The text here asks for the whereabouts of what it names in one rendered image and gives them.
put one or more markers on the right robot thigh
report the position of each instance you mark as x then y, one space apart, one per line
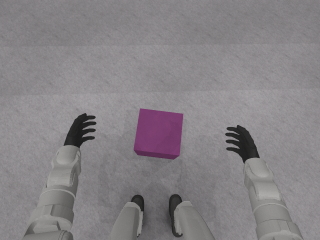
191 224

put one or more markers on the right robot forearm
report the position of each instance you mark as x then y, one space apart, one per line
268 206

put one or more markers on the robot right hand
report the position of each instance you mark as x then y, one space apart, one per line
246 144

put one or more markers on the robot left upper arm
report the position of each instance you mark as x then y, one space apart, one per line
51 235

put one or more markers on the left robot forearm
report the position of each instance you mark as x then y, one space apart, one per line
54 211

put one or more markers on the robot left hand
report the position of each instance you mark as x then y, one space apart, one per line
74 136

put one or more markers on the carton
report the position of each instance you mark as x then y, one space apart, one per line
158 134

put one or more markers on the robot left shin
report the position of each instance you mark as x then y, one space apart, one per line
131 204

